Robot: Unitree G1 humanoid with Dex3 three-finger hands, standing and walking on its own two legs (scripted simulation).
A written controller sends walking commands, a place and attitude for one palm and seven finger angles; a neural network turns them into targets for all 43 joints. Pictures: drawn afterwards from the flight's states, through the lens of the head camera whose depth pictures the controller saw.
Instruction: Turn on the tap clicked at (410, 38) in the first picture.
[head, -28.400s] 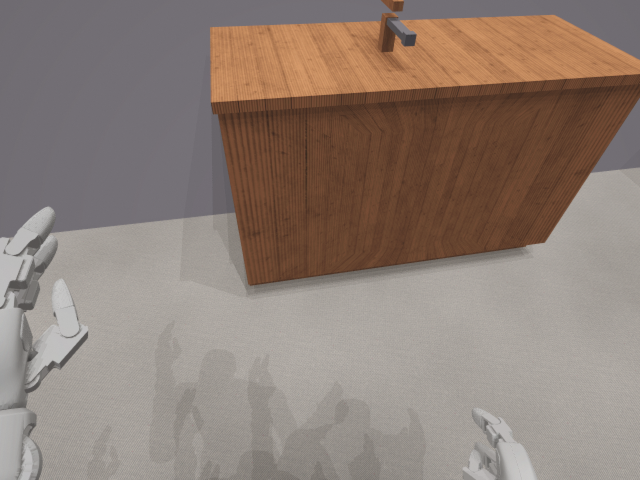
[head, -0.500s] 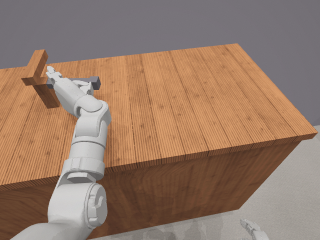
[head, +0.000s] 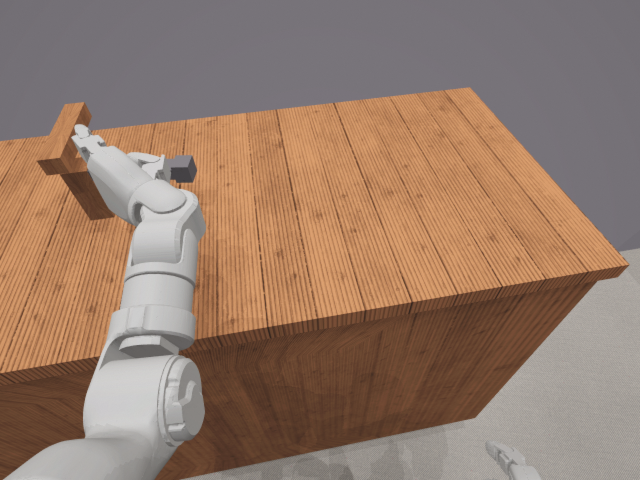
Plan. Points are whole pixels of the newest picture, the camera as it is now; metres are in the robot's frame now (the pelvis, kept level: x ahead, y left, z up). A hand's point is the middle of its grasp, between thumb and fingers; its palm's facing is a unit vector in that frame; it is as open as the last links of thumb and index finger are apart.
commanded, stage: lift the hand up off the lever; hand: left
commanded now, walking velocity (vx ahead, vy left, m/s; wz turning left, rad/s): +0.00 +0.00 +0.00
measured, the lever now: (184, 169) +0.50 +0.23 +0.13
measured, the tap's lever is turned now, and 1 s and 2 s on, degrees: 79 79 79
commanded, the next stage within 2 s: draw the hand back beside the body in 0.92 s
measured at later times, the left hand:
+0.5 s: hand (153, 157) +0.43 +0.23 +0.20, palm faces +0.78 -0.62 -0.05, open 7.8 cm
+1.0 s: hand (150, 156) +0.41 +0.22 +0.21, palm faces +0.78 -0.62 -0.04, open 7.8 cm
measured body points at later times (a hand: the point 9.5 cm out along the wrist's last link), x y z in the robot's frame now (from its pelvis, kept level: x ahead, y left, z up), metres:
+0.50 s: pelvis +0.01 +0.01 +0.00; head +0.01 -0.01 +0.45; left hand +0.38 +0.26 +0.20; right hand +0.19 -0.22 -0.11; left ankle -0.04 +0.15 -0.74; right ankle +0.02 -0.09 -0.74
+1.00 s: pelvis +0.00 +0.00 +0.00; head -0.01 -0.02 +0.45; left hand +0.37 +0.25 +0.22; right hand +0.19 -0.22 -0.11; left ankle -0.04 +0.15 -0.74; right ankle +0.02 -0.09 -0.74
